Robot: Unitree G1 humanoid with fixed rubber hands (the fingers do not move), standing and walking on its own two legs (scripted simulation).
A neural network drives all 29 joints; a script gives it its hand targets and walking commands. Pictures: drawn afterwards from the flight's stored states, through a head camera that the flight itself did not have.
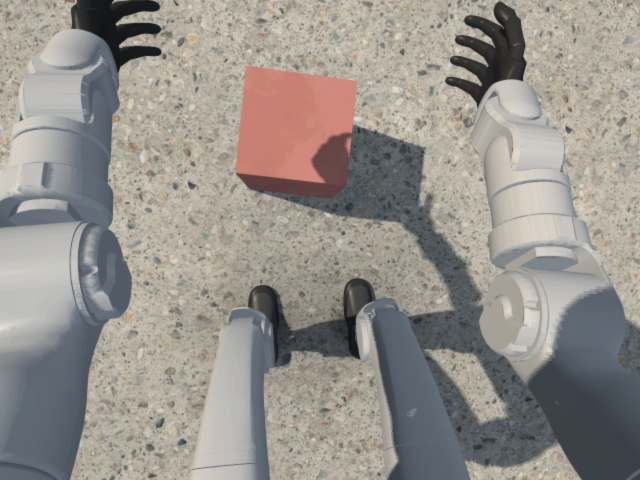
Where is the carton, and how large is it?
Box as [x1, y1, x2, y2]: [235, 65, 356, 197]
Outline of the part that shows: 246,65 235,172 245,184 252,189 323,197 332,197 346,184 356,81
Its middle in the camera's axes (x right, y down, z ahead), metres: -0.06 -0.23 +0.84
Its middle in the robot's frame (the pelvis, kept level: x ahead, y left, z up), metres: +0.56 +0.00 -0.54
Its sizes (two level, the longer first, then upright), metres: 0.210 0.200 0.250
